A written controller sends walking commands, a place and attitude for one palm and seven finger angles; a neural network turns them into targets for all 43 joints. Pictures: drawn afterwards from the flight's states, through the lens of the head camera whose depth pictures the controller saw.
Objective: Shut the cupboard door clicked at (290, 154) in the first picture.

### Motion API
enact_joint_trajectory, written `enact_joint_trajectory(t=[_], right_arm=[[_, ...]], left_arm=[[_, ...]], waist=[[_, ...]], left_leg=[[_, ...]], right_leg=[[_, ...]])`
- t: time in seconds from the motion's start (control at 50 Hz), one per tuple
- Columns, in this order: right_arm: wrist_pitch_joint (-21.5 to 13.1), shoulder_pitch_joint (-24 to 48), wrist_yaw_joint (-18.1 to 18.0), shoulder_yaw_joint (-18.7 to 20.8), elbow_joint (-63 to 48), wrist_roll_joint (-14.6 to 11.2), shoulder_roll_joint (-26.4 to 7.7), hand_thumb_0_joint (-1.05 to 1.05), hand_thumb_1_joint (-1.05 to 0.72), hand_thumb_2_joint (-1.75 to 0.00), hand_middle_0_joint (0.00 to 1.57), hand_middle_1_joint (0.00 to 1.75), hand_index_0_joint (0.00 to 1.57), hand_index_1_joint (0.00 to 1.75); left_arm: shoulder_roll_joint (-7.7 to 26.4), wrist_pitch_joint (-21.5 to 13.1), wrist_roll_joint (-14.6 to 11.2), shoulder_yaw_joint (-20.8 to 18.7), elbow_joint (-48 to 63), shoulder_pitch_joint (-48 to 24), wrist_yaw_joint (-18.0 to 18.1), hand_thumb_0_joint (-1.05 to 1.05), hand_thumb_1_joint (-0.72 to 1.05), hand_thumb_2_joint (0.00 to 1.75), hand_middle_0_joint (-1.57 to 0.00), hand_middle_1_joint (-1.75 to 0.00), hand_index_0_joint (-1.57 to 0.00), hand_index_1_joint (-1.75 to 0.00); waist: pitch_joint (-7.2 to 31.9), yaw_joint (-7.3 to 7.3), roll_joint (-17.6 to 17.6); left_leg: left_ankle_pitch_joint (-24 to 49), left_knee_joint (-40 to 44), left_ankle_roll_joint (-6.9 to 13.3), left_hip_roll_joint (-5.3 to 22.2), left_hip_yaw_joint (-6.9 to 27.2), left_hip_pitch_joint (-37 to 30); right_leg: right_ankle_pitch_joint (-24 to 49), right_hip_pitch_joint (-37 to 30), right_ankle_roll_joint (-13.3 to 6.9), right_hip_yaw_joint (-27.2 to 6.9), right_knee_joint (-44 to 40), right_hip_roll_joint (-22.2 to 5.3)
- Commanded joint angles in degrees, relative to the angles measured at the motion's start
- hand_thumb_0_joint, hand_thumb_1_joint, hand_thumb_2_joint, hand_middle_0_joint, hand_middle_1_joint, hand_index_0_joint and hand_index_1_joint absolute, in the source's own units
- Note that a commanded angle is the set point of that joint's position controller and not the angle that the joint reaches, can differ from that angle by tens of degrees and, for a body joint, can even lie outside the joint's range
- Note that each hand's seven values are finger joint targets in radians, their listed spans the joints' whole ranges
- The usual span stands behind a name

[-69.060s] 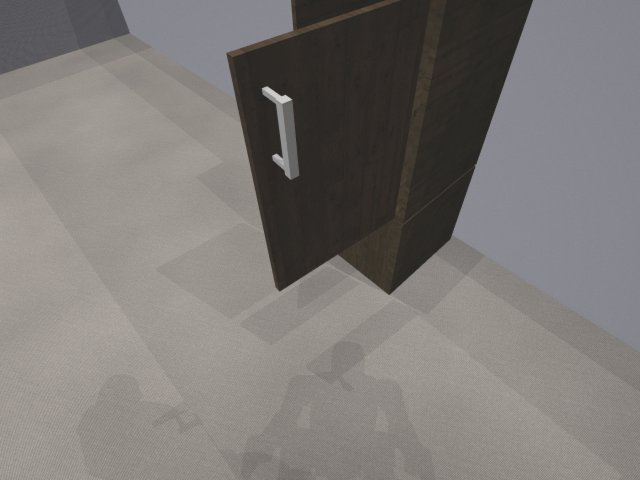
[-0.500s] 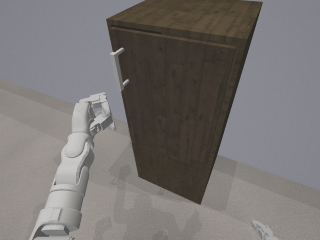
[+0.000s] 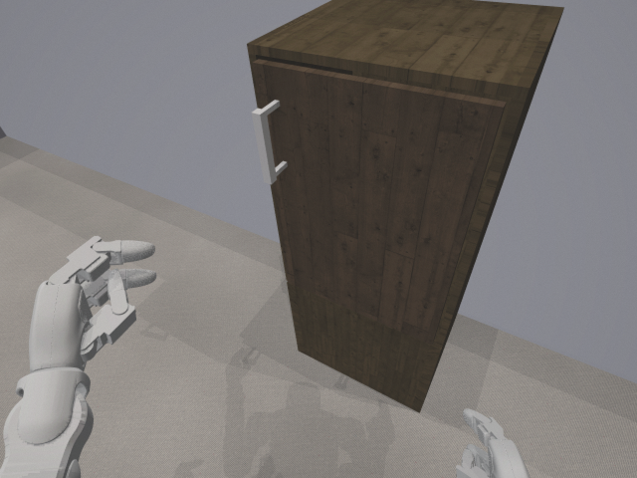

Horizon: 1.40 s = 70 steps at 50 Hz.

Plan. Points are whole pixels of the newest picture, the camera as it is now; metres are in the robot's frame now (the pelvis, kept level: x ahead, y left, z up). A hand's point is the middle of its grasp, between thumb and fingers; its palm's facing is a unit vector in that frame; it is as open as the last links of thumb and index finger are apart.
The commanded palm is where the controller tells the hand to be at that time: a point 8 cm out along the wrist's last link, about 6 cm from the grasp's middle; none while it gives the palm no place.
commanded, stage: draw the hand back to the body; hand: left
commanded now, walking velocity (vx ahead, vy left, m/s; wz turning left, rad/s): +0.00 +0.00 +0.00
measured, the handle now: (271, 143) +0.64 +0.16 +0.11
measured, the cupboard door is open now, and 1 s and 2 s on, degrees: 0 0 0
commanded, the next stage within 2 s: step back with the hand held close in 0.56 s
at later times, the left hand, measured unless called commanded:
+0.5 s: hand (96, 334) +0.21 +0.25 +0.15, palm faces +0.45 -0.80 -0.39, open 7.4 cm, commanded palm +0.16 +0.29 +0.17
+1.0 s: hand (75, 337) +0.20 +0.27 +0.15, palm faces +0.37 -0.79 -0.49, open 7.5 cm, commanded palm +0.14 +0.31 +0.17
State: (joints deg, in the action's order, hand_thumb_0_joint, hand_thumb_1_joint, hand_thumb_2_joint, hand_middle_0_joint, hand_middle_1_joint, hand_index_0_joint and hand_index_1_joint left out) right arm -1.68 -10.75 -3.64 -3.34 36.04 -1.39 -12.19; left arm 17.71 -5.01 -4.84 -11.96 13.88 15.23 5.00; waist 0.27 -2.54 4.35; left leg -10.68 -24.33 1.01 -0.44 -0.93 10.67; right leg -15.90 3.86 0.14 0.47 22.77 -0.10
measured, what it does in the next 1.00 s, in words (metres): stands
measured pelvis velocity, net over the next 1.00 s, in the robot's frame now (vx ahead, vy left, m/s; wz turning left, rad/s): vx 0.00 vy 0.01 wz -0.01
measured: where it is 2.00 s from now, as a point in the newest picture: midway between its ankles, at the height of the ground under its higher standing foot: outside the picture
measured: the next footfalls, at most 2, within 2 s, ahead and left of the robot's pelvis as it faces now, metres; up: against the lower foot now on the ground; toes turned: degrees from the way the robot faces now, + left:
right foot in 1.80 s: -0.27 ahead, -0.08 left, +0.00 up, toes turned -2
left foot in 1.96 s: -0.18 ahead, +0.15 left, +0.00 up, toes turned +1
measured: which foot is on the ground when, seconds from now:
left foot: down 0.00-1.00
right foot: down 0.00-1.00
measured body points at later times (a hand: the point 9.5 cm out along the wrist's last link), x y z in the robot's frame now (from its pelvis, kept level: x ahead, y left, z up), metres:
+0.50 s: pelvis +0.02 -0.01 +0.00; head +0.00 -0.04 +0.45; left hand +0.18 +0.29 +0.17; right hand +0.22 -0.23 -0.08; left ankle +0.03 +0.11 -0.74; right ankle -0.04 -0.12 -0.74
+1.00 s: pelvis +0.00 +0.01 -0.01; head +0.01 +0.00 +0.44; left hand +0.18 +0.31 +0.18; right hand +0.18 -0.24 -0.09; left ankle +0.03 +0.10 -0.74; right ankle -0.04 -0.12 -0.74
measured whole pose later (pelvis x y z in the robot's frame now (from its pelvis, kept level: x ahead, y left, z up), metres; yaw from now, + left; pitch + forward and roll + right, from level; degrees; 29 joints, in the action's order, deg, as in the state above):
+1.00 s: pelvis +0.00 +0.01 -0.01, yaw -1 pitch +1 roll -1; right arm 2.8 -9.8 -5.5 0.6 31.9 -1.9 -14.7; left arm 24.4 -6.0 -4.6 -21.9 26.3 31.0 6.6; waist 0.8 -0.6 2.8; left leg -13.6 -31.0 1.8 0.1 -2.6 18.1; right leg -18.2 11.3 1.0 -0.1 28.8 -0.1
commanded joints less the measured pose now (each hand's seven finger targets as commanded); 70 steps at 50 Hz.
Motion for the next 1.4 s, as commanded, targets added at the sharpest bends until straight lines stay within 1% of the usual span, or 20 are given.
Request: enact_joint_trajectory(t=[0.0, 0.08, 0.16, 0.28, 0.36, 0.44, 0.54, 0.66, 0.68, 0.7, 0.78, 0.88, 0.92, 0.96, 1.06, 1.16, 1.22, 1.3, 1.32, 1.38], right_arm=[[-3.08, 9.11, -0.56, 3.32, -10.38, 0.02, -6.14, 0.0, -0.9, -0.9, 0.2, 0.3, 0.2, 0.3], [-4.06, 8.63, -0.43, 3.71, -10.37, 0.07, -5.79, 0.0, -0.9, -0.9, 0.2, 0.3, 0.2, 0.3], [-5.0, 8.14, -0.53, 4.13, -10.32, -0.1, -6.06, 0.0, -0.9, -0.9, 0.2, 0.3, 0.2, 0.3], [-5.82, 6.87, -1.33, 4.78, -8.99, 0.06, -7.07, 0.0, -0.9, -0.9, 0.2, 0.3, 0.2, 0.3], [-5.97, 7.28, -1.68, 4.78, -9.41, 0.27, -6.99, 0.0, -0.9, -0.9, 0.2, 0.3, 0.2, 0.3], [-6.07, 7.68, -1.48, 4.43, -9.57, 0.51, -6.09, 0.0, -0.9, -0.9, 0.2, 0.3, 0.2, 0.3], [-5.52, 7.57, -1.12, 4.21, -9.41, 0.45, -5.69, 0.0, -0.9, -0.9, 0.2, 0.3, 0.2, 0.3], [-4.18, 7.38, -1.07, 4.43, -9.91, 0.37, -6.08, 0.0, -0.9, -0.9, 0.2, 0.3, 0.2, 0.3], [-3.12, 6.23, -0.94, 5.31, -10.85, -0.07, -7.74, 0.0, -0.9, -0.9, 0.2, 0.3, 0.2, 0.3], [-2.36, 6.6, -1.15, 5.03, -9.73, 0.2, -6.83, 0.0, -0.9, -0.9, 0.2, 0.3, 0.2, 0.3], [-0.36, 6.86, -1.39, 5.29, -11.35, -0.22, -6.85, 0.0, -0.9, -0.9, 0.2, 0.3, 0.2, 0.3], [1.45, 6.15, -1.97, 5.66, -13.28, -0.45, -7.56, 0.0, -0.9, -0.9, 0.2, 0.3, 0.2, 0.3], [1.92, 6.21, -2.19, 5.94, -13.75, -0.25, -8.13, 0.0, -0.9, -0.9, 0.2, 0.3, 0.2, 0.3], [2.25, 5.49, -2.08, 5.77, -14.27, -0.37, -7.78, 0.0, -0.9, -0.9, 0.2, 0.3, 0.2, 0.3], [1.55, 4.44, -1.94, 6.0, -14.13, -0.34, -8.64, 0.0, -0.9, -0.9, 0.2, 0.3, 0.2, 0.3], [-0.47, 4.38, -2.01, 6.05, -14.4, -0.29, -9.4, 0.0, -0.9, -0.9, 0.2, 0.3, 0.2, 0.3], [-1.75, 4.44, -2.15, 6.47, -14.25, 0.12, -10.13, 0.0, -0.9, -0.9, 0.2, 0.3, 0.2, 0.3], [-3.25, 3.1, -1.61, 6.51, -14.06, 0.19, -8.39, 0.0, -0.9, -0.9, 0.2, 0.3, 0.2, 0.3], [-3.53, 3.12, -1.53, 6.77, -13.61, 0.64, -8.55, 0.0, -0.9, -0.9, 0.2, 0.3, 0.2, 0.3], [-3.6, 1.0, -0.88, 6.02, -10.01, 1.14, -6.09, 0.0, -0.9, -0.9, 0.2, 0.3, 0.2, 0.3]], left_arm=[[12.21, -3.75, -0.06, -10.69, 14.8, -2.7, 0.69, 0.0, 0.9, 0.9, -0.42, -0.54, -0.42, -0.54], [13.37, -4.29, -0.21, -13.58, 19.59, 4.6, 1.1, 0.0, 0.9, 0.9, -0.31, -0.42, -0.31, -0.42], [15.17, -4.26, -0.28, -16.97, 20.89, 10.6, 1.57, 0.0, 0.9, 0.9, -0.2, -0.3, -0.2, -0.3], [10.67, -3.41, 0.57, -11.48, 17.05, 3.69, 2.17, 0.0, 0.9, 0.9, -0.2, -0.3, -0.2, -0.3], [13.19, -3.75, 0.74, -13.7, 18.59, 4.13, 2.42, 0.0, 0.9, 0.9, -0.2, -0.3, -0.2, -0.3], [14.02, -3.79, 0.53, -14.86, 21.25, 7.04, 2.32, 0.0, 0.9, 0.9, -0.2, -0.3, -0.2, -0.3], [13.62, -3.14, 0.32, -15.2, 20.31, 8.45, 1.95, 0.0, 0.9, 0.9, -0.2, -0.3, -0.2, -0.3], [13.1, -2.18, 0.03, -15.24, 16.94, 8.77, 1.42, 0.0, 0.9, 0.9, -0.2, -0.3, -0.2, -0.3], [20.5, -4.32, 0.28, -21.01, 19.71, 3.1, 1.62, 0.0, 0.9, 0.9, -0.2, -0.3, -0.2, -0.3], [16.81, -4.56, 0.45, -17.89, 16.0, 7.29, 1.26, 0.0, 0.9, 0.9, -0.2, -0.3, -0.2, -0.3], [15.76, -4.82, 0.96, -16.61, 17.14, 10.47, 1.52, 0.0, 0.9, 0.9, -0.2, -0.3, -0.2, -0.3], [18.41, -5.0, 0.48, -18.89, 24.51, 12.95, 2.8, 0.0, 0.9, 0.9, -0.2, -0.3, -0.2, -0.3], [20.84, -4.9, 0.43, -21.35, 25.87, 13.43, 3.3, 0.0, 0.9, 0.9, -0.2, -0.3, -0.2, -0.3], [19.32, -5.12, 0.25, -20.55, 25.07, 14.32, 3.44, 0.0, 0.9, 0.9, -0.2, -0.3, -0.2, -0.3], [17.57, -5.99, 0.21, -19.66, 21.92, 14.66, 3.64, 0.0, 0.9, 0.9, -0.2, -0.3, -0.2, -0.3], [15.95, -7.87, 1.69, -19.4, 20.94, 13.08, 3.92, 0.0, 0.9, 0.9, -0.2, -0.3, -0.2, -0.3], [17.61, -9.04, 2.99, -21.1, 22.44, 9.96, 4.12, 0.0, 0.9, 0.9, -0.2, -0.3, -0.2, -0.3], [17.53, -10.63, 3.08, -20.9, 26.46, 10.87, 4.39, 0.0, 0.9, 0.9, -0.2, -0.3, -0.2, -0.3], [20.3, -11.05, 3.01, -23.2, 27.83, 11.6, 4.6, 0.0, 0.9, 0.9, -0.2, -0.3, -0.2, -0.3], [18.54, -11.67, 2.36, -20.39, 28.82, 11.66, 5.74, 0.0, 0.9, 0.9, -0.2, -0.3, -0.2, -0.3]], waist=[[6.24, -0.57, -1.99], [5.93, -0.87, 1.68], [3.87, -1.1, -0.27], [0.11, 0.84, -2.05], [5.1, -0.51, -3.49], [7.75, -1.21, -0.78], [5.01, -0.93, 0.88], [3.82, -0.88, -4.42], [3.45, 0.76, -4.77], [4.95, 1.28, -7.99], [9.56, 1.2, -6.89], [12.76, 1.61, -0.69], [13.05, 1.32, 1.46], [11.96, 1.63, 0.48], [7.85, 2.0, 0.56], [2.75, 2.11, 4.2], [2.32, 1.73, 6.07], [4.59, 2.15, 1.37], [5.2, 2.17, -1.5], [3.77, 3.62, -10.85]], left_leg=[[5.05, 3.34, 0.15, 0.99, 0.55, -7.12], [7.42, 2.41, -0.06, 0.94, 0.3, -6.6], [8.62, 1.59, 0.15, 0.94, -0.12, -5.81], [5.05, 2.11, 0.71, 0.87, 0.15, -6.36], [7.45, 1.69, 1.16, 0.26, -0.17, -7.42], [11.33, 0.8, 1.01, 0.06, -0.66, -7.4], [14.07, 0.15, 0.67, 0.26, -1.23, -6.52], [13.72, 0.35, 1.04, 0.52, -1.43, -6.24], [12.42, -4.61, 1.9, 2.11, -0.77, -4.41], [12.67, -6.97, 1.86, 1.76, -0.82, -4.24], [13.74, -9.6, 1.35, 1.54, -1.45, -0.74], [28.52, -6.78, 1.22, 4.41, 0.2, -4.73], [30.05, -5.9, 1.24, 5.29, 1.37, -4.57], [28.51, -4.45, 1.17, 6.32, 2.54, -1.38], [11.44, 0.5, 1.56, 7.94, 4.85, 7.04], [-24.64, 9.96, 4.26, 10.53, 9.41, 27.19], [-33.95, 12.82, 5.35, 11.49, 11.45, 36.54], [-29.81, 3.05, 3.29, 6.67, 6.81, 29.64], [-27.42, -1.49, 2.23, 4.78, 5.51, 24.78], [-14.5, -22.87, -1.65, 0.59, 1.44, 6.34]], right_leg=[[8.14, 4.67, -0.49, 1.47, -4.34, 0.96], [10.19, 3.94, -0.63, 1.58, -3.67, 0.67], [11.78, 5.32, -0.33, 1.59, -3.96, 0.8], [7.48, 9.32, 0.09, 1.52, -4.6, 0.74], [10.73, 6.24, 0.16, 1.24, -3.7, 0.37], [16.34, 3.19, 0.04, 0.91, -2.69, -0.11], [20.21, 3.53, 0.14, 0.98, -2.61, -0.18], [21.21, 4.64, 0.81, 1.05, -2.85, -0.06], [27.09, 8.73, 1.03, -2.6, -5.11, -3.75], [33.16, 8.07, 1.08, -2.8, -3.83, -5.5], [45.73, 3.41, 1.16, -2.97, 1.97, -7.53], [34.38, 6.49, 0.81, -0.86, 5.5, -4.36], [29.44, 7.22, 0.64, -0.75, 6.1, -2.9], [24.42, 6.37, 0.45, -0.83, 7.09, -2.19], [10.27, 7.28, 0.5, -1.38, 6.82, -1.09], [0.21, -0.83, 1.01, -1.1, 11.79, 1.05], [-1.6, -6.97, 0.99, -0.2, 16.16, 3.17], [-8.46, 1.82, -1.74, -5.37, 8.96, -0.24], [-13.4, 7.63, -3.17, -9.69, 4.06, -2.41], [-21.1, 31.51, -9.06, -21.75, -7.87, -14.05]])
